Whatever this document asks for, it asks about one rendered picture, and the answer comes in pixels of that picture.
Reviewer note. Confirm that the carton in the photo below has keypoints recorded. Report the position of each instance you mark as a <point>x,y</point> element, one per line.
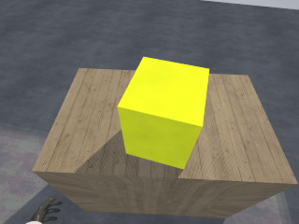
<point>162,111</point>

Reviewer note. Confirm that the pedestal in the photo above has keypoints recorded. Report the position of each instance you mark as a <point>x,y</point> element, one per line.
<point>236,161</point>

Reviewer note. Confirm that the left robot hand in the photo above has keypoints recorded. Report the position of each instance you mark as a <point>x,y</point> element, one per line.
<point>43,210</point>

